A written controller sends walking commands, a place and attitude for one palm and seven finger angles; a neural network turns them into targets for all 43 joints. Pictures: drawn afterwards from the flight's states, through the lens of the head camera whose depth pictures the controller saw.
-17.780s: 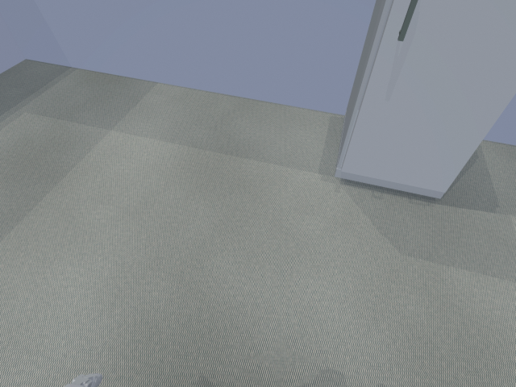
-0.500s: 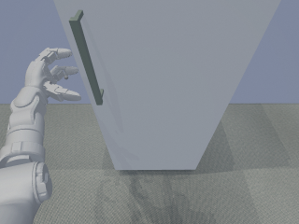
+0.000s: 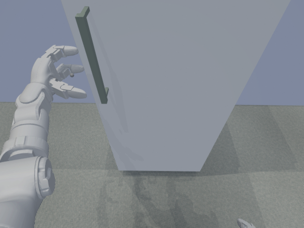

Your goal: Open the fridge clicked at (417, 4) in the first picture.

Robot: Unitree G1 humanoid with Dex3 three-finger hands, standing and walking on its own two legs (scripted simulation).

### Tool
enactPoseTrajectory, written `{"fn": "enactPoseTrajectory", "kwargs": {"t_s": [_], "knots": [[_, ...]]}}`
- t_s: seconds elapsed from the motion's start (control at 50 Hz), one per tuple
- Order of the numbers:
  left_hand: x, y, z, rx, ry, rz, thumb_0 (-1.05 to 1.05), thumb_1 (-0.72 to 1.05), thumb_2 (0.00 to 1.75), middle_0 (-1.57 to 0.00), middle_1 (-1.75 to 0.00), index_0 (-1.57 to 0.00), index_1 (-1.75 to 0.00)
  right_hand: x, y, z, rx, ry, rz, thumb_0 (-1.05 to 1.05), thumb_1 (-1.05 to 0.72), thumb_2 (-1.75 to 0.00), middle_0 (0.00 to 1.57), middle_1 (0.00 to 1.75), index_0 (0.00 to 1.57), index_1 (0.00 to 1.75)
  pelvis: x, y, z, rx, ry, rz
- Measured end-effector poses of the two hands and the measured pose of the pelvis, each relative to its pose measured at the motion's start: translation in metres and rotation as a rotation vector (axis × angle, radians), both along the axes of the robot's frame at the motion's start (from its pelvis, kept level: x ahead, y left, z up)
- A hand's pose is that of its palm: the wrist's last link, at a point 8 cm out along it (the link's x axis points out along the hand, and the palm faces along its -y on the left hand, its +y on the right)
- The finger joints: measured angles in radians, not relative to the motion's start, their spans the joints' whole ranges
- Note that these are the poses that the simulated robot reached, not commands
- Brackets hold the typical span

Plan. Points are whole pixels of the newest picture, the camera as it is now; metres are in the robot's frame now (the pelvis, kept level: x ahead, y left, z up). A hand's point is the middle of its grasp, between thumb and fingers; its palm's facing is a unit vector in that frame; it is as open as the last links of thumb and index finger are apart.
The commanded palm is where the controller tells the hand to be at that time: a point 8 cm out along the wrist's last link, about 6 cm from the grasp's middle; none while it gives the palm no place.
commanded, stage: feel for the door with the fingertips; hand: left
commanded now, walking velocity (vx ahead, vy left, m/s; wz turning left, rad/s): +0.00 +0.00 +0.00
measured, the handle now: (96, 62) +0.51 +0.16 +0.17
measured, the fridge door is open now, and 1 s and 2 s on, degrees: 0 0 0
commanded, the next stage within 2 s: slide the fingers in behind the handle in 0.84 s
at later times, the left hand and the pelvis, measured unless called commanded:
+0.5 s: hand (88, 74) +0.45 +0.17 +0.17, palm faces +0.01 -1.00 +0.00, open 14.0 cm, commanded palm +0.43 +0.23 +0.18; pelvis +0.00 +0.00 +0.00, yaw -1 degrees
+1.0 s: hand (88, 68) +0.47 +0.17 +0.18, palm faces -0.01 -1.00 +0.00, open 13.6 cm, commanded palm +0.46 +0.23 +0.18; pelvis -0.01 -0.01 +0.00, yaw +0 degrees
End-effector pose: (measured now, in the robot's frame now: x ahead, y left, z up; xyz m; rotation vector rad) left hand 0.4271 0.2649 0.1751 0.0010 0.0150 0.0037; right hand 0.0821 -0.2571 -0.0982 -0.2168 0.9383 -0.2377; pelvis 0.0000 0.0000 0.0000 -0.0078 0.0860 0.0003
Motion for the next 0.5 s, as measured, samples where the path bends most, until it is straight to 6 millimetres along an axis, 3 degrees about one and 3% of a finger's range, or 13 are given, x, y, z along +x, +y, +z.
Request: {"fn": "enactPoseTrajectory", "kwargs": {"t_s": [0.24,0.4,0.5], "knots": [[0.008,-0.02,-0.003,-0.017,-0.019,-0.031,-0.02,-0.5,0.3,-0.29,-1.2,-0.3,-1.2,-0.019,0.001,-0.004,0.009,0.054,-0.031,0.01,-0.9,-0.9,0.2,0.3,0.2,0.3,0.005,0.004,0.0,-0.001,0.005,-0.012],[0.003,-0.039,-0.003,-0.022,-0.021,-0.025,-0.02,-0.5,0.3,-0.3,-1.2,-0.3,-1.2,-0.005,0.008,-0.004,0.031,0.022,-0.02,0.01,-0.9,-0.9,0.2,0.3,0.2,0.3,0.006,0.004,0.001,-0.001,-0.009,-0.014],[0.005,-0.04,-0.002,-0.003,-0.003,0.006,-0.02,-0.5,0.3,-0.3,-1.2,-0.3,-1.2,0.006,0.01,-0.001,0.035,-0.012,-0.009,0.01,-0.9,-0.9,0.2,0.3,0.2,0.3,0.004,0.002,0.001,0.001,-0.014,-0.012]]}}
